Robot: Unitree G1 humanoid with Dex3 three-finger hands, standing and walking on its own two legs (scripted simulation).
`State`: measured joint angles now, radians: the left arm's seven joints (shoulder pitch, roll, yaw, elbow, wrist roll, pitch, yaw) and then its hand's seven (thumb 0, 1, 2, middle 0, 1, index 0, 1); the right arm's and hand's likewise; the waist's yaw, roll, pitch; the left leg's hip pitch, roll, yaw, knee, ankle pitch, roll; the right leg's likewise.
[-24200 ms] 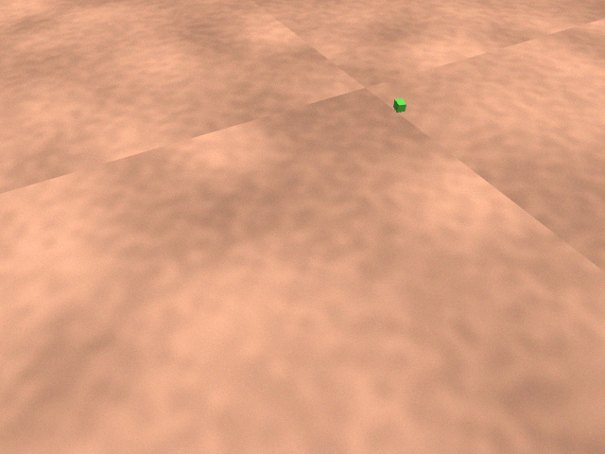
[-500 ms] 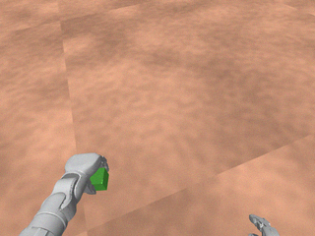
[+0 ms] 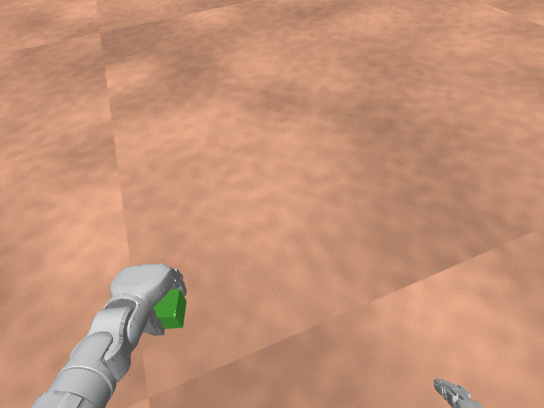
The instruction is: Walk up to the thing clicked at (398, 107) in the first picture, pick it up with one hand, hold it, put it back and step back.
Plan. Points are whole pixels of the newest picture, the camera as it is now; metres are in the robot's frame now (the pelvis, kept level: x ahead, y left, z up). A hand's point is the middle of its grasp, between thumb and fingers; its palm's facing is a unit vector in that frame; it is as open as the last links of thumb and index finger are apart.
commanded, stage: hold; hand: left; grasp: from above
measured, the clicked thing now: (159, 309) +0.31 +0.22 -0.07
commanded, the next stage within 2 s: crouch in 0.06 s
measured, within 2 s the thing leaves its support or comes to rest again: neither
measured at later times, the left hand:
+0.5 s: hand (161, 326) +0.29 +0.22 -0.10, palm faces -0.47 -0.01 -0.88, open 7.7 cm
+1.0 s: hand (202, 333) +0.37 +0.21 -0.34, palm faces -0.43 +0.02 -0.90, open 7.8 cm
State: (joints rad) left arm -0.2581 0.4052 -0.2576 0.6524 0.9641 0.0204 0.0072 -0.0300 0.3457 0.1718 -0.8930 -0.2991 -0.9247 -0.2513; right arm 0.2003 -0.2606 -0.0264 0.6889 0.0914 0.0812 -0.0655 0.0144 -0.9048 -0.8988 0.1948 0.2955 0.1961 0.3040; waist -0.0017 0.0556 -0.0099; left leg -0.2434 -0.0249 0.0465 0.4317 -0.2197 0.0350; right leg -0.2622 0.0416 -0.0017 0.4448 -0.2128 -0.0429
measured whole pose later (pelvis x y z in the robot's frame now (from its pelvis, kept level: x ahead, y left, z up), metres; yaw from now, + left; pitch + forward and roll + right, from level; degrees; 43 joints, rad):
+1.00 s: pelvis -0.07 +0.01 -0.22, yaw +0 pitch +32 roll -2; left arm -0.84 0.43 -0.11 1.32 1.12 -0.01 0.35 -0.03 0.32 0.24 -0.89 -0.32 -0.91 -0.27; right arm 0.27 -0.24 -0.04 0.73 -0.02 -0.01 -0.01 0.01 -0.90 -0.89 0.20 0.30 0.20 0.30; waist -0.18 0.05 -0.20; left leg -1.64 0.00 0.04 1.65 -0.58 0.06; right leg -1.63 0.02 -0.08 1.61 -0.56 -0.05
